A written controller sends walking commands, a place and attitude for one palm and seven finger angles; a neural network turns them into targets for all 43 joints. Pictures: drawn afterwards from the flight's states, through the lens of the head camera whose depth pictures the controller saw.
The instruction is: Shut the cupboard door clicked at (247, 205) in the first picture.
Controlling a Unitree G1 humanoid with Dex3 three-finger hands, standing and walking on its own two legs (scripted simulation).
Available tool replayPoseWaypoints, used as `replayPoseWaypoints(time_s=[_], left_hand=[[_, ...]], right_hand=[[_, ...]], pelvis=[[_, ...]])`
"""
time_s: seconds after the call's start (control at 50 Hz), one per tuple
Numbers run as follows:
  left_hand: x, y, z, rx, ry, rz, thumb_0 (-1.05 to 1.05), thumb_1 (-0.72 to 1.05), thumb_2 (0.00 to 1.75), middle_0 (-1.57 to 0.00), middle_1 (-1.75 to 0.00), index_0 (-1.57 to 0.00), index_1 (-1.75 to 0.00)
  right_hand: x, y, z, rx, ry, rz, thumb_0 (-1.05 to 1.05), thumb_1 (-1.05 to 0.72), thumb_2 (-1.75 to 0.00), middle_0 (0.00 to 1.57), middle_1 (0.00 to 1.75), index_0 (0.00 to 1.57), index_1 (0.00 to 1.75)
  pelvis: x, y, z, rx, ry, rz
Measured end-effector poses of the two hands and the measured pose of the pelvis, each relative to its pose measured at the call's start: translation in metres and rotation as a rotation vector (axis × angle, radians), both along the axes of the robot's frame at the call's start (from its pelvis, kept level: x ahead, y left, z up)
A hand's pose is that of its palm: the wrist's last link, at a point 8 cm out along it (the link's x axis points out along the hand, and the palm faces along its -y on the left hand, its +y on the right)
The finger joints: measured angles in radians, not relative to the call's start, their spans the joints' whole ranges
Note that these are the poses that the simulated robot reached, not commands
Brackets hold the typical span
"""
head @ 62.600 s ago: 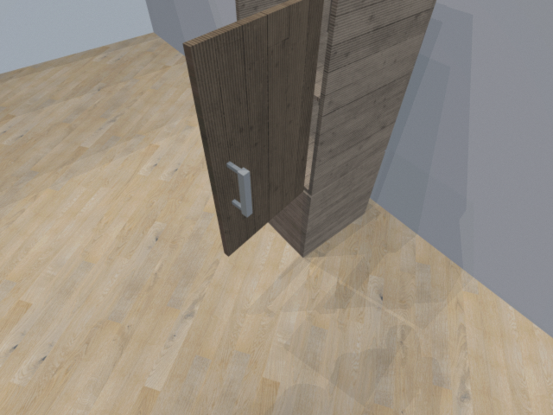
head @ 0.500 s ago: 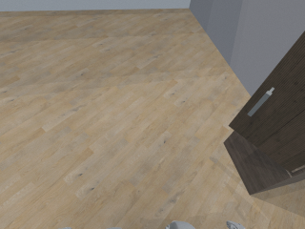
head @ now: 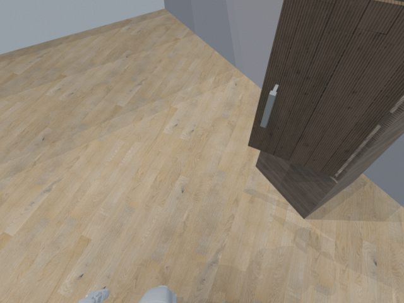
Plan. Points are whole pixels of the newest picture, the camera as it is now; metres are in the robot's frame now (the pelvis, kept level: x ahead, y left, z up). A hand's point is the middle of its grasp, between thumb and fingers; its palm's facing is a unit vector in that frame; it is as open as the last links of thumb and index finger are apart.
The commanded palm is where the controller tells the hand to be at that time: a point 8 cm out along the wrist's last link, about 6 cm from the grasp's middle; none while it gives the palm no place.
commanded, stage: turn to face it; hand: left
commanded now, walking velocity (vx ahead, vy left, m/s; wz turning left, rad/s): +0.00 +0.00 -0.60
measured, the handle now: (269, 106) +0.68 -0.18 -0.08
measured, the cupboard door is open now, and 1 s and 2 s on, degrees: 31 31 31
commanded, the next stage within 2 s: take the last steps up to it in 0.56 s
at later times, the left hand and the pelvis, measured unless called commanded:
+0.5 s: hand (136, 284) +0.17 +0.16 -0.16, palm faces -0.27 -0.92 -0.27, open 7.4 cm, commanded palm none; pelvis +0.01 -0.01 -0.01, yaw -16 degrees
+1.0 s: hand (152, 275) +0.19 +0.13 -0.17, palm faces -0.39 -0.91 -0.14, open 7.4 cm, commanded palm none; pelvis +0.07 -0.02 +0.01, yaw -24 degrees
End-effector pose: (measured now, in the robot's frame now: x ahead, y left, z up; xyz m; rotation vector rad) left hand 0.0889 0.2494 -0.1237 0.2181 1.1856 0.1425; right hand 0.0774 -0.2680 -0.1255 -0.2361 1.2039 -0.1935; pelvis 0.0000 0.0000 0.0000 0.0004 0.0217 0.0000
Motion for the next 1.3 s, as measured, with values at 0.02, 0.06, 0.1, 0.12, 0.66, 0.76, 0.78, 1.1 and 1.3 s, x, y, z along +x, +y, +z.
replayPoseWaypoints(time_s=[0.02,0.06,0.1,0.12,0.66,0.76,0.78,1.1,1.3], left_hand=[[0.001,0.001,-0.003,-0.008,0.006,-0.008,0.00,0.91,0.90,-0.20,-0.29,-0.20,-0.30],[0.004,0.004,-0.009,-0.023,0.017,-0.021,0.00,0.91,0.90,-0.21,-0.29,-0.20,-0.30],[0.010,0.010,-0.018,-0.038,0.024,-0.030,0.01,0.90,0.90,-0.21,-0.30,-0.20,-0.30],[0.013,0.013,-0.023,-0.045,0.027,-0.035,0.01,0.91,0.90,-0.21,-0.30,-0.20,-0.30],[0.078,-0.065,0.004,0.011,0.030,-0.319,0.00,0.91,0.90,-0.20,-0.29,-0.20,-0.30],[0.076,-0.067,-0.008,-0.032,0.058,-0.315,0.00,0.91,0.90,-0.20,-0.29,-0.20,-0.30],[0.077,-0.066,-0.011,-0.043,0.063,-0.311,0.00,0.91,0.90,-0.21,-0.29,-0.20,-0.30],[0.160,-0.096,-0.010,-0.076,0.096,-0.427,0.01,0.91,0.90,-0.20,-0.29,-0.19,-0.30],[0.231,-0.196,-0.019,-0.051,0.006,-0.516,0.00,0.91,0.90,-0.20,-0.29,-0.20,-0.30]], right_hand=[[0.003,0.003,0.002,-0.002,-0.013,-0.005,0.01,-0.90,-0.90,0.20,0.30,0.20,0.30],[0.007,0.009,0.006,-0.009,-0.039,-0.017,0.01,-0.90,-0.90,0.20,0.30,0.20,0.30],[0.008,0.016,0.008,-0.023,-0.066,-0.028,0.01,-0.90,-0.90,0.20,0.30,0.20,0.30],[0.007,0.020,0.009,-0.031,-0.075,-0.033,0.01,-0.90,-0.90,0.20,0.30,0.20,0.30],[-0.108,-0.007,-0.014,0.063,0.096,-0.377,0.01,-0.91,-0.90,0.20,0.30,0.20,0.30],[-0.091,-0.001,-0.005,0.049,0.068,-0.374,0.01,-0.91,-0.90,0.20,0.30,0.20,0.30],[-0.087,0.001,-0.003,0.043,0.060,-0.371,0.01,-0.90,-0.90,0.20,0.30,0.20,0.30],[-0.127,0.031,0.017,0.061,0.200,-0.517,0.01,-0.90,-0.90,0.20,0.30,0.20,0.30],[-0.139,-0.008,-0.017,0.177,0.361,-0.626,0.01,-0.90,-0.90,0.20,0.30,0.20,0.30]], pelvis=[[0.001,0.002,0.000,-0.001,0.001,-0.012],[0.003,0.008,-0.002,-0.005,0.004,-0.035],[0.007,0.015,-0.006,-0.017,0.006,-0.061],[0.008,0.018,-0.009,-0.016,0.007,-0.072],[0.018,-0.018,0.003,0.005,0.000,-0.327],[0.027,-0.016,0.003,-0.009,0.004,-0.343],[0.030,-0.015,0.003,-0.012,0.004,-0.347],[0.087,-0.040,0.014,-0.036,0.011,-0.449],[0.125,-0.113,-0.010,-0.016,0.003,-0.472]])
